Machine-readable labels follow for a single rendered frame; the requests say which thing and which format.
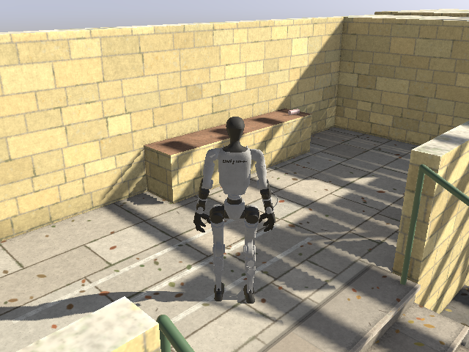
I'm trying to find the robot left forearm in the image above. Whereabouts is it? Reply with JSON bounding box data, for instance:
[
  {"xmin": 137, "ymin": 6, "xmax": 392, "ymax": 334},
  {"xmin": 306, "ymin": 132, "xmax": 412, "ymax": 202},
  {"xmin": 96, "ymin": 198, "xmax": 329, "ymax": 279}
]
[{"xmin": 195, "ymin": 178, "xmax": 210, "ymax": 214}]

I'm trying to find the robot right foot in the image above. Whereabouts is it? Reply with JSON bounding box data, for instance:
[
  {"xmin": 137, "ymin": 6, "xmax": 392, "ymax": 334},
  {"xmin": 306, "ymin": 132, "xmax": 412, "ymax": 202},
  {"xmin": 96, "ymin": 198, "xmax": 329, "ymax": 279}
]
[{"xmin": 243, "ymin": 285, "xmax": 255, "ymax": 304}]

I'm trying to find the robot left upper arm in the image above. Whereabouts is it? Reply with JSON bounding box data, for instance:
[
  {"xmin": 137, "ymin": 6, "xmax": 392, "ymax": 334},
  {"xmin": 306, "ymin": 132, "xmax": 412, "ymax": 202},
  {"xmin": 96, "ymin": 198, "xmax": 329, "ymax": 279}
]
[{"xmin": 202, "ymin": 148, "xmax": 220, "ymax": 189}]

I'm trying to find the robot right hand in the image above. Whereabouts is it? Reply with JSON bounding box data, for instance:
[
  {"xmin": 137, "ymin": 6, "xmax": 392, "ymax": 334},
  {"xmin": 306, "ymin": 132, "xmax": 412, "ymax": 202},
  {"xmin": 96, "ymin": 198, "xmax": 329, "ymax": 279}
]
[{"xmin": 259, "ymin": 211, "xmax": 276, "ymax": 232}]

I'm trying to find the robot left hand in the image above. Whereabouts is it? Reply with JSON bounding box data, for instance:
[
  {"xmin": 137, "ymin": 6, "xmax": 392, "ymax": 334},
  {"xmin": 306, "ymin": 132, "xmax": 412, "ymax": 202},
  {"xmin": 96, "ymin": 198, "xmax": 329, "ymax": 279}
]
[{"xmin": 193, "ymin": 212, "xmax": 211, "ymax": 232}]

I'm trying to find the robot right forearm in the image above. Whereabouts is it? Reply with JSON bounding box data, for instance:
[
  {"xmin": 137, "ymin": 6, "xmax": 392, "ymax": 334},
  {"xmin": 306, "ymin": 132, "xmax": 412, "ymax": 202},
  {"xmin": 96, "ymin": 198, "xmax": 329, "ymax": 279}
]
[{"xmin": 260, "ymin": 179, "xmax": 274, "ymax": 214}]

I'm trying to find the robot right upper arm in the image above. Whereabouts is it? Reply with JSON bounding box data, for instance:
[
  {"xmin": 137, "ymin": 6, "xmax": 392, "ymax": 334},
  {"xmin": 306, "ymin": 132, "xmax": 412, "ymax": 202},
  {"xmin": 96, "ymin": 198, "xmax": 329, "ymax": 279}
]
[{"xmin": 250, "ymin": 149, "xmax": 268, "ymax": 190}]

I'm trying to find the left robot shin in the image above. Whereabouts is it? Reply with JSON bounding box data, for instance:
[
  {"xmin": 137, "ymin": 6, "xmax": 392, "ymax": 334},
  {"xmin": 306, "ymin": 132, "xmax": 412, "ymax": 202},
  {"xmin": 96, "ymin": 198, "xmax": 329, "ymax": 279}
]
[{"xmin": 213, "ymin": 243, "xmax": 224, "ymax": 291}]

